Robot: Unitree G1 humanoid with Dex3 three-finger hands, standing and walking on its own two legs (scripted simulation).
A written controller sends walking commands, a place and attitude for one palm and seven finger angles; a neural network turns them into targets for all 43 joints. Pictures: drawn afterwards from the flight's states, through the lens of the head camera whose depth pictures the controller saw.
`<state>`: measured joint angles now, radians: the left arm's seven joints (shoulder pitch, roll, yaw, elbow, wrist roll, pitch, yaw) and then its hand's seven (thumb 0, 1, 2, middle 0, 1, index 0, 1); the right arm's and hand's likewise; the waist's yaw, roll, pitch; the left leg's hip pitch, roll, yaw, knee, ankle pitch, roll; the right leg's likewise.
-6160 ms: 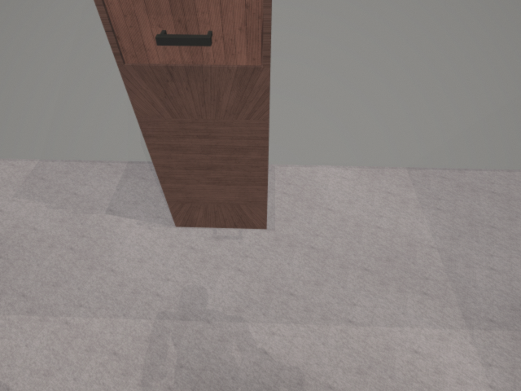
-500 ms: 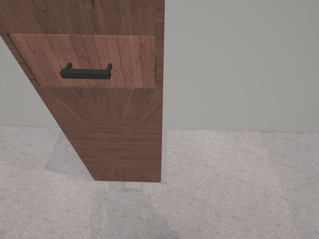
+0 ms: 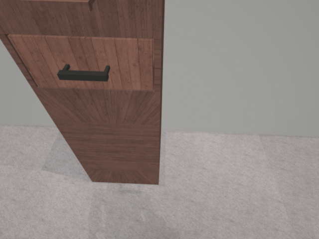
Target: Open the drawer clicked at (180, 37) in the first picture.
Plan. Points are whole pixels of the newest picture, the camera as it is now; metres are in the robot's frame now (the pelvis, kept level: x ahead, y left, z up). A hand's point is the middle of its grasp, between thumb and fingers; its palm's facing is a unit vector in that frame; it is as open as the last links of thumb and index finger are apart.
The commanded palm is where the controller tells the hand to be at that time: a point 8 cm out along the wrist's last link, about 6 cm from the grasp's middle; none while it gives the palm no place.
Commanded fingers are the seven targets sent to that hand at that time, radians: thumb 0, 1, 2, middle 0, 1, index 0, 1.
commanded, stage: look again from close up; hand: left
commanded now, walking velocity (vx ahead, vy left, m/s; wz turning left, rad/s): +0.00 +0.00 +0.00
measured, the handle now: (85, 71) +0.52 +0.25 +0.13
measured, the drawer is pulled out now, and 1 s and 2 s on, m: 0.00 0.00 0.00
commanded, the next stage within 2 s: raise the hand with hooked fingers in 0.38 s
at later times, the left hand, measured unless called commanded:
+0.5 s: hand out of the picture +0.00 +0.18 -0.18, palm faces +0.03 -0.98 -0.21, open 7.3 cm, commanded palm +0.09 +0.23 -0.06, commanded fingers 0.00 0.85 0.88 -0.20 -0.33 -0.20 -0.33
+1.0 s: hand (66, 234) +0.14 +0.22 -0.02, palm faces +0.06 -0.11 -0.99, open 9.1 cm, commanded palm +0.13 +0.22 +0.05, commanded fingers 0.00 0.27 0.63 -0.25 -0.70 -0.25 -0.70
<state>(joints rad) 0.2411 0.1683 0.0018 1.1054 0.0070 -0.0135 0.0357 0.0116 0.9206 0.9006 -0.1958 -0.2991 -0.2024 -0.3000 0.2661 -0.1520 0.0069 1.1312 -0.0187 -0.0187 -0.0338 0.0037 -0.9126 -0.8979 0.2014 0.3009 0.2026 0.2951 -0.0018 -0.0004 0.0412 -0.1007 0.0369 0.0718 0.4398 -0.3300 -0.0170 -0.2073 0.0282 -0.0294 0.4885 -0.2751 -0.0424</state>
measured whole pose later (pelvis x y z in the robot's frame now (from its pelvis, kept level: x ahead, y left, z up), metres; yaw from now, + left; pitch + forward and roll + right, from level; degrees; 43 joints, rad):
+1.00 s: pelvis -0.06 +0.00 -0.03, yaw +1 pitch +4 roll +1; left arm 0.34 0.34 -0.15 -0.01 1.10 0.01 0.42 0.01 0.47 0.72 -0.24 -0.56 -0.25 -0.57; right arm 0.01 -0.24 -0.03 0.51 -0.08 0.07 0.03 0.01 -0.91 -0.90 0.20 0.30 0.20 0.30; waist 0.12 0.00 -0.05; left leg -0.42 0.02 0.06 0.74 -0.38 0.00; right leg -0.51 -0.01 -0.04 0.77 -0.32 -0.05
